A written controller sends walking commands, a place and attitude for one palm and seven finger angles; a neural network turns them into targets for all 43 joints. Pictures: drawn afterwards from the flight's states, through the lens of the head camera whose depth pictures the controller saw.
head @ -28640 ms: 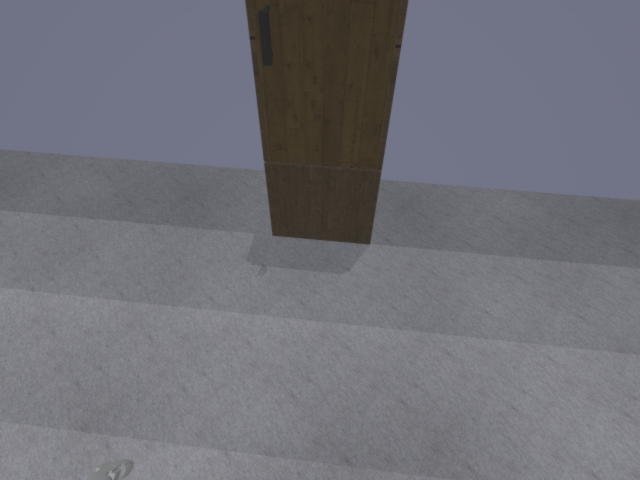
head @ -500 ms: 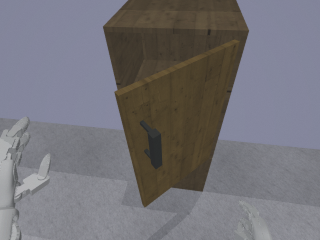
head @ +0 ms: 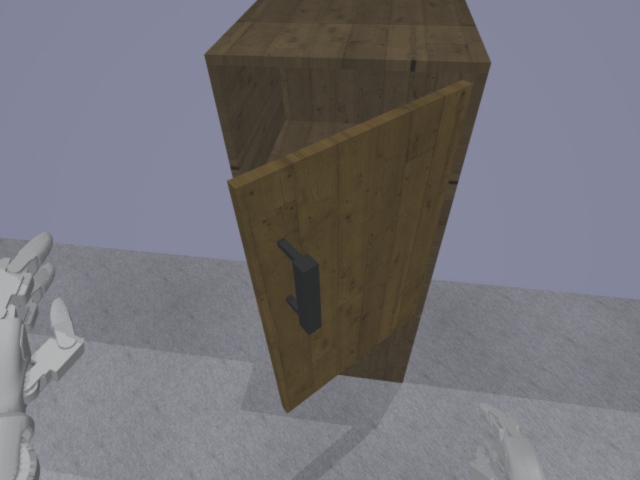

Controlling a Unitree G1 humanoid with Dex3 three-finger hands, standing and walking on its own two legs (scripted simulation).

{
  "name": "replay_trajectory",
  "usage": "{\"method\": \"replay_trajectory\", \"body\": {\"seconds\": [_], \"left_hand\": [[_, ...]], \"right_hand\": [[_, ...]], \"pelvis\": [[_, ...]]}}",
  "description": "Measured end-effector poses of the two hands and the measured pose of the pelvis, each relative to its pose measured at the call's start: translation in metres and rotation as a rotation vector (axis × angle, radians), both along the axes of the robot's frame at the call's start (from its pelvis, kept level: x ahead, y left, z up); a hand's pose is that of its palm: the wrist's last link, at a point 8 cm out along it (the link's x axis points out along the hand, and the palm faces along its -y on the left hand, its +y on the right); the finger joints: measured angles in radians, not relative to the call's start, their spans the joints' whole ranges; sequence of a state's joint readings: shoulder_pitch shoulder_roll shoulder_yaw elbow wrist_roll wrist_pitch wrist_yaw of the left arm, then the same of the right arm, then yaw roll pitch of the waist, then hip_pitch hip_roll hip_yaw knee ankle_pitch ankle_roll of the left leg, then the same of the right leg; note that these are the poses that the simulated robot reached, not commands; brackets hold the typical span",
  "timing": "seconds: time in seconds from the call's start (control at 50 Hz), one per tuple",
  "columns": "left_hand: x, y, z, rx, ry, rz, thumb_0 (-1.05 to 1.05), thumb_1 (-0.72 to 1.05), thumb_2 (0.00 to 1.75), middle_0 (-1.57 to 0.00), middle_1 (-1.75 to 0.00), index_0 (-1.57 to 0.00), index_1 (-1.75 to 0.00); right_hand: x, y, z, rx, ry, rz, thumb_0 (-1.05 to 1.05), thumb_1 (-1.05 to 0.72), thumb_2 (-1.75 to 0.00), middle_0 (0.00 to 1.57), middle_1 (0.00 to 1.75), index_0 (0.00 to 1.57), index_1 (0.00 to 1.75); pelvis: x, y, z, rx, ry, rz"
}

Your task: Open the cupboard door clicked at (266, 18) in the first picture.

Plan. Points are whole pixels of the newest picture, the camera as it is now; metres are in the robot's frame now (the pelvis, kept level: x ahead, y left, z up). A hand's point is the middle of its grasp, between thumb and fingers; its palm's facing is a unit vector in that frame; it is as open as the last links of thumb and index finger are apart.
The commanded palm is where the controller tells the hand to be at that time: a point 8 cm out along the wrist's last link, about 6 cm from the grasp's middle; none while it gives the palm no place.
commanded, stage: step back with the hand held close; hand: left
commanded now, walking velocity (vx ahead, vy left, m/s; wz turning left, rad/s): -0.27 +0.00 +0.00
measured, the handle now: (298, 286) +0.34 +0.08 +0.07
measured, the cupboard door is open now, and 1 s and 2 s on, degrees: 46 46 46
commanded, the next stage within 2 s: stop stepping back and stand still in 1.12 s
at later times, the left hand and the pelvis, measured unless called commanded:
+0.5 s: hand (22, 393) +0.14 +0.29 +0.15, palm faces +0.40 -0.75 -0.52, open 7.4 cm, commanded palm +0.08 +0.32 +0.17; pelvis -0.06 +0.02 -0.01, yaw +0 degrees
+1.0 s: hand out of the picture +0.07 +0.30 +0.17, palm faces +0.47 -0.76 -0.46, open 7.4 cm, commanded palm +0.01 +0.32 +0.17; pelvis -0.13 +0.02 +0.00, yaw +0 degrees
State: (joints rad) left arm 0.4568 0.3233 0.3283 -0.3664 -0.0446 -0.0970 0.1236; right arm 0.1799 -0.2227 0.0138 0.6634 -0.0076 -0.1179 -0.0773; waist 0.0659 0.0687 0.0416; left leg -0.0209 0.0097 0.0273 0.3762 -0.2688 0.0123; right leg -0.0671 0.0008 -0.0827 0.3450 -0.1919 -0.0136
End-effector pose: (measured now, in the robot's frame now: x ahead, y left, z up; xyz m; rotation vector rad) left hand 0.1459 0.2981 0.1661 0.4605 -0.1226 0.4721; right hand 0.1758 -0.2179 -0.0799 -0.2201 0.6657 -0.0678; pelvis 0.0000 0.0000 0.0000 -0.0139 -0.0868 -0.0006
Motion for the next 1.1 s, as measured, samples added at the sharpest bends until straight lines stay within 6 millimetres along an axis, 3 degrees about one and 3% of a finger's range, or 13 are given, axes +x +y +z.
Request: {"method": "replay_trajectory", "body": {"seconds": [0.12,0.26,0.52,0.64,0.78,0.94,1.02,1.1], "left_hand": [[-0.001,0.007,0.007,0.056,-0.009,-0.017,0.02,0.89,0.90,-0.21,-0.30,-0.21,-0.30],[-0.007,0.006,-0.008,0.064,0.093,-0.080,0.02,0.89,0.90,-0.21,-0.30,-0.21,-0.30],[-0.052,0.024,0.004,0.160,-0.010,-0.074,0.02,0.89,0.90,-0.21,-0.30,-0.21,-0.31],[-0.071,0.019,-0.003,0.142,-0.054,-0.048,0.02,0.89,0.90,-0.21,-0.30,-0.21,-0.30],[-0.085,0.020,-0.010,0.101,-0.112,-0.109,0.02,0.89,0.90,-0.21,-0.30,-0.21,-0.31],[-0.111,0.037,0.019,0.177,-0.128,-0.059,0.02,0.88,0.90,-0.21,-0.30,-0.21,-0.31],[-0.118,0.027,0.015,0.123,-0.098,-0.063,0.02,0.89,0.90,-0.21,-0.30,-0.21,-0.30],[-0.123,0.003,0.004,0.089,-0.042,-0.125,0.02,0.89,0.90,-0.20,-0.30,-0.21,-0.30]], "right_hand": [[-0.006,-0.001,0.001,-0.001,0.021,-0.012,0.01,-0.90,-0.90,0.21,0.30,0.20,0.30],[-0.023,-0.010,-0.001,-0.038,0.064,-0.065,0.01,-0.90,-0.90,0.21,0.30,0.20,0.30],[-0.065,0.003,-0.001,-0.066,0.050,-0.068,0.01,-0.90,-0.90,0.20,0.30,0.20,0.30],[-0.084,0.006,-0.010,-0.045,0.036,-0.043,0.01,-0.90,-0.90,0.21,0.30,0.20,0.30],[-0.121,0.002,-0.012,-0.109,0.093,-0.063,0.01,-0.90,-0.90,0.21,0.30,0.20,0.30],[-0.152,0.014,0.000,-0.084,0.114,-0.071,0.01,-0.90,-0.90,0.21,0.30,0.20,0.30],[-0.155,0.016,0.003,-0.059,0.095,-0.041,0.01,-0.90,-0.90,0.21,0.30,0.20,0.30],[-0.157,0.009,-0.001,-0.033,0.058,-0.011,0.01,-0.90,-0.90,0.21,0.30,0.21,0.30]], "pelvis": [[-0.008,0.001,-0.001,-0.007,0.041,0.010],[-0.023,0.011,-0.003,-0.004,0.084,0.003],[-0.062,0.019,-0.015,0.014,0.076,0.004],[-0.080,0.016,-0.022,0.003,0.069,0.011],[-0.103,0.023,-0.027,-0.016,0.068,0.022],[-0.118,0.022,-0.008,-0.061,0.117,0.029],[-0.131,0.015,-0.004,-0.051,0.160,0.001],[-0.157,0.004,-0.008,-0.025,0.185,-0.012]]}}
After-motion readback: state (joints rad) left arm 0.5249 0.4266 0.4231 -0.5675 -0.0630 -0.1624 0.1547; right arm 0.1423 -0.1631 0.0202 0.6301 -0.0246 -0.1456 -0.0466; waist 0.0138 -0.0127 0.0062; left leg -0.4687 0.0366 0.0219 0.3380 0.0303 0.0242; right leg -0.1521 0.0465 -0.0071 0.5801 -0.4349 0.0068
